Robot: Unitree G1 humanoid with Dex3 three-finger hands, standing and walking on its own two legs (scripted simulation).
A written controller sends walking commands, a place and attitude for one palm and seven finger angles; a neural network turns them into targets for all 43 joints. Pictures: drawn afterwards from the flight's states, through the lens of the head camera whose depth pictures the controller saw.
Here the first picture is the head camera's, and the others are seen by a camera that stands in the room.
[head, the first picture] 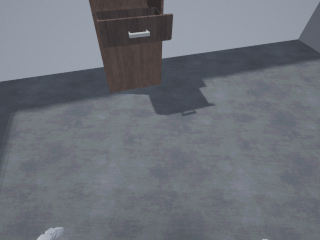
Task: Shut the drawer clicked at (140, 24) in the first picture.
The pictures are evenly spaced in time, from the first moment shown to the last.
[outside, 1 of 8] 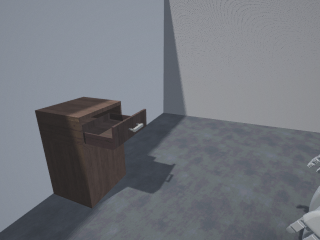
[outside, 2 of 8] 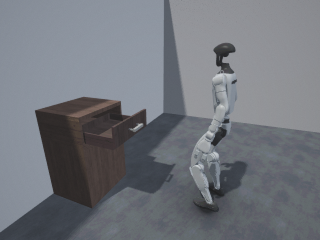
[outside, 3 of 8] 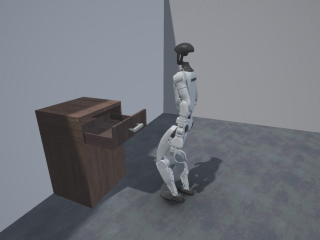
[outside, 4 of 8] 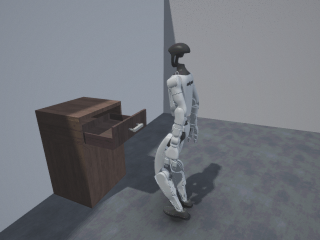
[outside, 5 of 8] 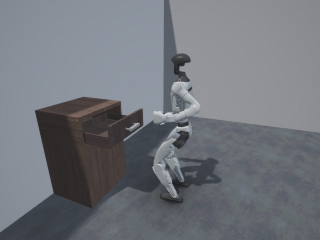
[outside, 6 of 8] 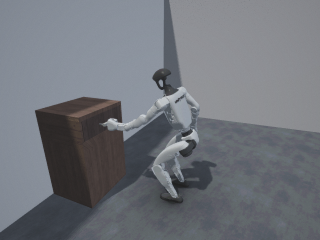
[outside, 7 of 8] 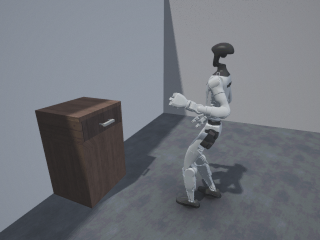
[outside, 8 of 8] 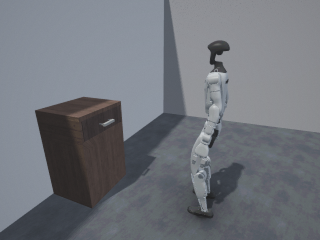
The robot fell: no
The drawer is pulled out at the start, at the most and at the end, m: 0.28 0.28 0.00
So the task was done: yes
